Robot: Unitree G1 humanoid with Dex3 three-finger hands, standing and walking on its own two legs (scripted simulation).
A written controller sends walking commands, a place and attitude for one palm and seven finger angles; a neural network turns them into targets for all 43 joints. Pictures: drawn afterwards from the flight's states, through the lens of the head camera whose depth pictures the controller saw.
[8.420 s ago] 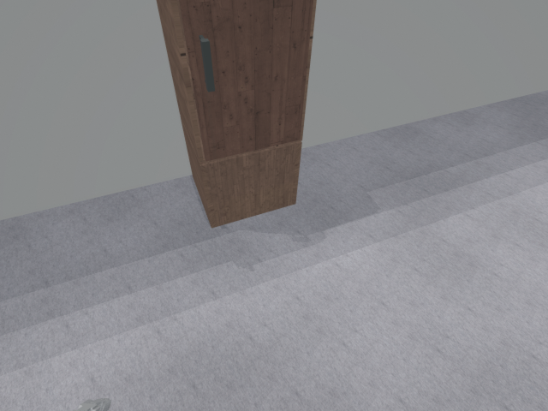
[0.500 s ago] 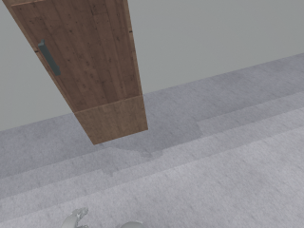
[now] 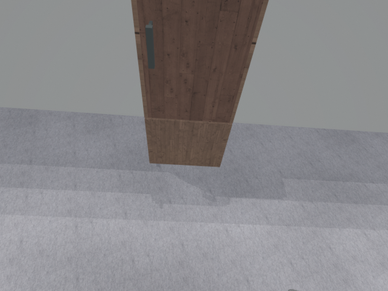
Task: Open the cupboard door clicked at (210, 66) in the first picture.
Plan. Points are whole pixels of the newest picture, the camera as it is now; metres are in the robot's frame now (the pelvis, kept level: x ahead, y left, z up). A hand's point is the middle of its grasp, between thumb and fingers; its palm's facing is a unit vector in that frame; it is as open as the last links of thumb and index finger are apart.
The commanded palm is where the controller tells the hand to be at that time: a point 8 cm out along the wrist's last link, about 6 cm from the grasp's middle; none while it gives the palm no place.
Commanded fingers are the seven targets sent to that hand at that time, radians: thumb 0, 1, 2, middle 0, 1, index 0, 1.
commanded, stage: take the last steps up to it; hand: left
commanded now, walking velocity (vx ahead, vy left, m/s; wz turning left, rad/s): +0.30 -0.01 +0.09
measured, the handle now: (151, 45) +0.86 +0.25 +0.04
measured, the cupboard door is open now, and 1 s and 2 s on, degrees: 0 0 0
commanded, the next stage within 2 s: come to a stop and stand still in 0.94 s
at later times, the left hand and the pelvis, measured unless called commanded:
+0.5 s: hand out of the picture +0.14 +0.13 -0.15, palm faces +0.10 -0.97 -0.24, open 7.3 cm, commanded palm none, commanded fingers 0.00 0.90 0.90 -0.20 -0.30 -0.20 -0.30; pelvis +0.09 -0.06 +0.00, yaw +2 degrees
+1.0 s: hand out of the picture +0.12 +0.11 -0.17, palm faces +0.23 -0.97 -0.12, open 7.4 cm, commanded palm none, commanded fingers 0.00 0.90 0.90 -0.20 -0.30 -0.20 -0.30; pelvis +0.26 -0.01 -0.01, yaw +4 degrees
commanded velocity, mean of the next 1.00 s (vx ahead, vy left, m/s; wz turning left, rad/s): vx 0.27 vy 0.00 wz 0.04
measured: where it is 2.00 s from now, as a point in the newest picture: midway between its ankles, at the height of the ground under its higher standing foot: (189, 286)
